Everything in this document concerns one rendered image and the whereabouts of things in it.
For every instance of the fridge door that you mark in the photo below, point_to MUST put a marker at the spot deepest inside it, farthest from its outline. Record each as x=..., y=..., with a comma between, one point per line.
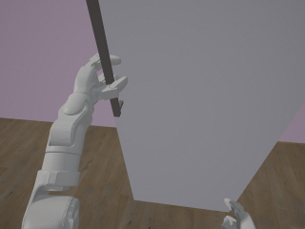
x=212, y=86

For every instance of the robot right hand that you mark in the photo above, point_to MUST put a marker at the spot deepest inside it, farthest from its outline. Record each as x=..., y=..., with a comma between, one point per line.
x=243, y=219

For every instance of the robot left forearm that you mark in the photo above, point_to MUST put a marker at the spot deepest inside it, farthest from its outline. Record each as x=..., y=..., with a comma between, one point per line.
x=64, y=148

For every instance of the handle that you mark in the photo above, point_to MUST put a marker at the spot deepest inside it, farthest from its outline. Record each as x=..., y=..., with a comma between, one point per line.
x=103, y=50

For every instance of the robot left hand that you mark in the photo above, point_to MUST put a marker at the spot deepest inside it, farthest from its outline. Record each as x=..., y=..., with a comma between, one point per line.
x=87, y=82

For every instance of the left robot upper arm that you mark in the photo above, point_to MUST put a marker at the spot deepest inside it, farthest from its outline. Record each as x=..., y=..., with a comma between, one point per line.
x=53, y=212

